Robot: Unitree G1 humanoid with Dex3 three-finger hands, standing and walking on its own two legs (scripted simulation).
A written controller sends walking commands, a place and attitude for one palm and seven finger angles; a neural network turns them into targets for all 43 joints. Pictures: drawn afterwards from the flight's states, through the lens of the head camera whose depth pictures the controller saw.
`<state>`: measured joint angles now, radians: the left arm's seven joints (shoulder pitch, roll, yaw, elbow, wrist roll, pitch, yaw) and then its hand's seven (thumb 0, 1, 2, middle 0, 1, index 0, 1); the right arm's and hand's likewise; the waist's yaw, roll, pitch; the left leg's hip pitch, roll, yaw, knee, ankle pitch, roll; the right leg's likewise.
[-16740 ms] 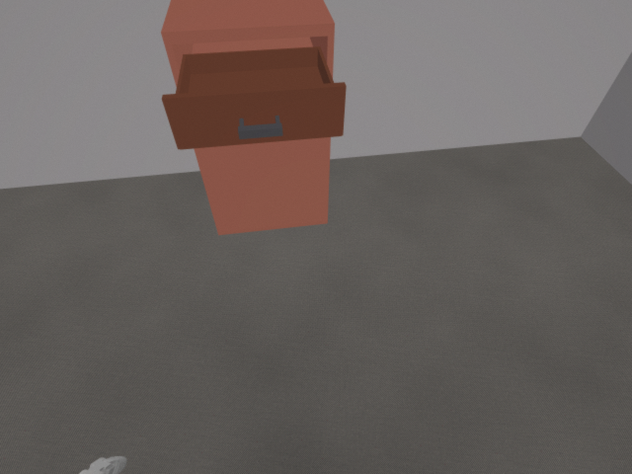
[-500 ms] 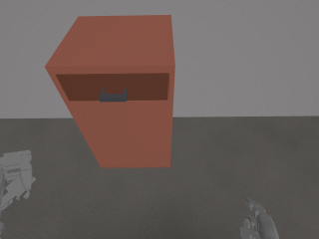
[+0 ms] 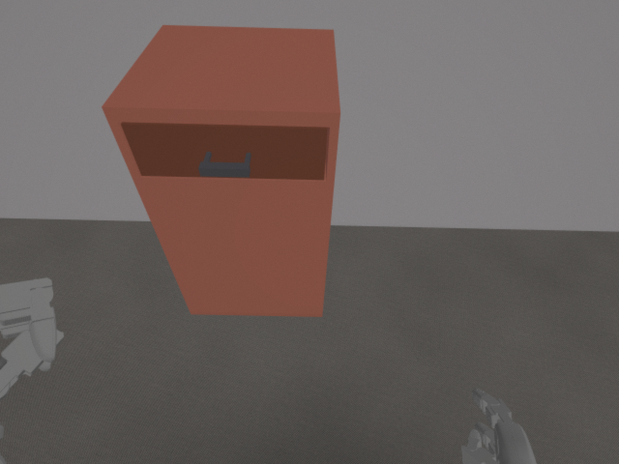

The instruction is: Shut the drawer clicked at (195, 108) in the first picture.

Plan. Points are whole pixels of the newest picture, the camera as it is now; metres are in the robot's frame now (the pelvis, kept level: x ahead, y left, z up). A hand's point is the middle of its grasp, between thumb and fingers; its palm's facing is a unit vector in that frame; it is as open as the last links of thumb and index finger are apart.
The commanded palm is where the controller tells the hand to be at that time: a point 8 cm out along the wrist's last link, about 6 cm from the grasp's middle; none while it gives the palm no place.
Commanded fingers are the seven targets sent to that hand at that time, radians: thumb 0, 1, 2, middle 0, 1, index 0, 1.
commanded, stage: step back with the hand held close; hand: left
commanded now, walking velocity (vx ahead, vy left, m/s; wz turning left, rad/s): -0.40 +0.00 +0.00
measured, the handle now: (226, 163) +0.70 +0.22 -0.03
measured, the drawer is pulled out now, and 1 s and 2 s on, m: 0.00 0.00 0.00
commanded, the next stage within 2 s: stop stepping back and stand still in 0.64 s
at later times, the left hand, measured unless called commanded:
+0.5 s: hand out of the picture +0.11 +0.25 +0.18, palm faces +0.44 -0.75 -0.49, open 3.2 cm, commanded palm +0.03 +0.29 +0.19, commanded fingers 0.00 0.90 0.90 -1.40 -1.60 -1.40 -1.60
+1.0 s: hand out of the picture +0.01 +0.22 +0.17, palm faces +0.31 -0.81 -0.49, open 3.2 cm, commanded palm -0.04 +0.26 +0.19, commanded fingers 0.00 0.90 0.90 -1.40 -1.60 -1.40 -1.60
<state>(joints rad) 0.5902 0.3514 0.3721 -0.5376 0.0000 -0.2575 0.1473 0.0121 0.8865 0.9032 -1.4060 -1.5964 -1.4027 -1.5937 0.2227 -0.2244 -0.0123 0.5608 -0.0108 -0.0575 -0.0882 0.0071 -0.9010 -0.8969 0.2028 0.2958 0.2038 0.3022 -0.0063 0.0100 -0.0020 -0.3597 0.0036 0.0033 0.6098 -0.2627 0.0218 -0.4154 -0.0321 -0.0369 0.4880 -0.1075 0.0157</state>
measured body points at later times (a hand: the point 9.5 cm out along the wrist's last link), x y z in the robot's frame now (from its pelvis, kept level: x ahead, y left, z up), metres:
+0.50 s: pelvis -0.07 -0.01 -0.01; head -0.06 +0.01 +0.44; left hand +0.08 +0.28 +0.21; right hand +0.11 -0.24 -0.08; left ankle +0.04 +0.12 -0.73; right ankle -0.02 -0.14 -0.69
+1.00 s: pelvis -0.18 -0.02 +0.00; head -0.17 +0.00 +0.45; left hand -0.01 +0.26 +0.20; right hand +0.00 -0.25 -0.05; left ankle -0.08 +0.09 -0.71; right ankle -0.15 -0.13 -0.73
